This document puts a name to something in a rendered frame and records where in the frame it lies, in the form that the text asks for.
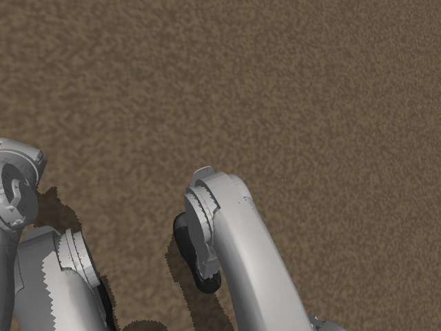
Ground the left robot foot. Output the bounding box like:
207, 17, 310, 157
97, 277, 117, 331

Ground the left robot arm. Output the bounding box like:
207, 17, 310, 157
0, 137, 48, 331

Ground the right robot foot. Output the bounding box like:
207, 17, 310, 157
173, 212, 221, 294

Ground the right robot hand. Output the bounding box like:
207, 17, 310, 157
307, 314, 348, 331

